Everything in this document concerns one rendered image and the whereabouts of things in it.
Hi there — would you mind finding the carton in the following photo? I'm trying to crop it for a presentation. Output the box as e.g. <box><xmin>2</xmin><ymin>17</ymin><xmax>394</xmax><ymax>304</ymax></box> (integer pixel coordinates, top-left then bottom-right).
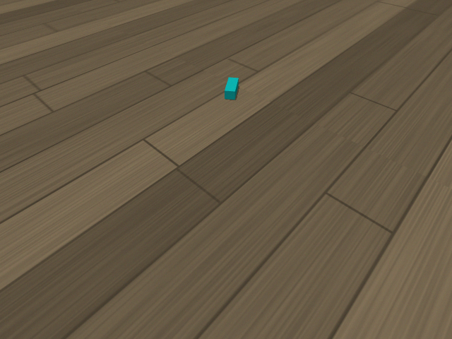
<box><xmin>225</xmin><ymin>77</ymin><xmax>239</xmax><ymax>100</ymax></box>

